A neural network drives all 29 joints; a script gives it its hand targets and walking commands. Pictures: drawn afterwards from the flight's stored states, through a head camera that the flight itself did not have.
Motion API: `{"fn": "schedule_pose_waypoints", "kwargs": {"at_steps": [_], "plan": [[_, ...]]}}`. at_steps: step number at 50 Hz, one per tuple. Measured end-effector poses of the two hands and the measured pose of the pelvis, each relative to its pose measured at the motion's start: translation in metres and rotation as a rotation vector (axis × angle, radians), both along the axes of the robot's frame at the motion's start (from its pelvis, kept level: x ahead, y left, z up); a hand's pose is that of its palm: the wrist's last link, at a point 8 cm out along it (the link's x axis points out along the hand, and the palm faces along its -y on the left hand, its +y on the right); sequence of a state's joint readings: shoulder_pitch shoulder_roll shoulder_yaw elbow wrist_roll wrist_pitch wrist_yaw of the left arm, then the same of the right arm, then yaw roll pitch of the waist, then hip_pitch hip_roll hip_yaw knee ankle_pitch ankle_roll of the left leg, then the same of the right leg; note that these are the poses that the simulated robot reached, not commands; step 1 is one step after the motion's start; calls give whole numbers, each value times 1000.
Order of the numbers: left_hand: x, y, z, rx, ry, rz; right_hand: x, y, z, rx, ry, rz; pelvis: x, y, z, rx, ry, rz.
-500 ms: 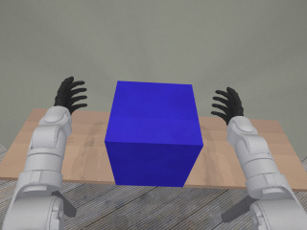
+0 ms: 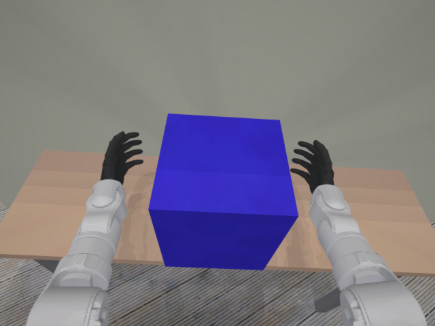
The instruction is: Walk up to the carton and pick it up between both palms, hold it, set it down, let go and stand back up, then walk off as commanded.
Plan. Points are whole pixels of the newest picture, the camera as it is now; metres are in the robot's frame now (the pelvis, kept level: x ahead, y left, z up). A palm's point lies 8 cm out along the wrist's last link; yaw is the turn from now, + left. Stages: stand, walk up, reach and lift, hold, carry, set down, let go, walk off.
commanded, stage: reach and lift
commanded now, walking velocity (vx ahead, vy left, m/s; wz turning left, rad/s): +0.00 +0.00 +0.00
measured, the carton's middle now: (219, 197) +0.36 +0.01 +0.02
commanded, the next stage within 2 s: none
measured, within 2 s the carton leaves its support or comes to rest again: leaves its support in 1.88 s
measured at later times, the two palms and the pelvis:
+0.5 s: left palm (134, 182) +0.36 +0.17 +0.05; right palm (295, 181) +0.37 -0.14 +0.06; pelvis -0.01 +0.00 +0.00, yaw +0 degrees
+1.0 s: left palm (136, 177) +0.37 +0.17 +0.06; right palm (294, 180) +0.38 -0.14 +0.06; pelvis -0.01 +0.00 +0.00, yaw +0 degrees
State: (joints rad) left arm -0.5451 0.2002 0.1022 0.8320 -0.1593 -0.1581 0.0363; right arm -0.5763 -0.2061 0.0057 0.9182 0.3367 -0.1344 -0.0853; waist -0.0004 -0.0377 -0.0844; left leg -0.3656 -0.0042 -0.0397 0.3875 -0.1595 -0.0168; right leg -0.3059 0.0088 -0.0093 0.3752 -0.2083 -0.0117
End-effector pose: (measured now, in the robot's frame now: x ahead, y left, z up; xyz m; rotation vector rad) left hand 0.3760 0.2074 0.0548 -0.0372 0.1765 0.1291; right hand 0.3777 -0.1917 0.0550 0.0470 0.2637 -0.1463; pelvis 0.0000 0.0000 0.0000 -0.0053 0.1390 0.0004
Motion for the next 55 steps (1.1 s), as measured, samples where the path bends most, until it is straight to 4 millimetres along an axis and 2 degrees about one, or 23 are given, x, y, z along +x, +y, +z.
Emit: {"fn": "schedule_pose_waypoints", "kwargs": {"at_steps": [12, 21, 25, 36, 55], "plan": [[-5, -3, -5, -7, 4, 0, 0, 14, 1, 0, -37, 39, 0, 0, 0, 0, 2, 0], [-11, -27, -9, -46, 2, -35, -3, 44, 2, -15, -36, 97, -5, 1, 0, -1, -5, 0], [-11, -39, -7, -40, -1, -46, -3, 50, 3, -17, -36, 88, -6, 1, 0, -2, -6, 0], [-4, -41, 0, -7, -6, -25, -1, 51, 3, -32, -32, 63, -6, 1, 0, -2, -7, 0], [-6, -42, 1, 1, -9, -13, -4, 54, 4, -34, -40, 31, -8, 2, 0, -4, -11, -1]]}}
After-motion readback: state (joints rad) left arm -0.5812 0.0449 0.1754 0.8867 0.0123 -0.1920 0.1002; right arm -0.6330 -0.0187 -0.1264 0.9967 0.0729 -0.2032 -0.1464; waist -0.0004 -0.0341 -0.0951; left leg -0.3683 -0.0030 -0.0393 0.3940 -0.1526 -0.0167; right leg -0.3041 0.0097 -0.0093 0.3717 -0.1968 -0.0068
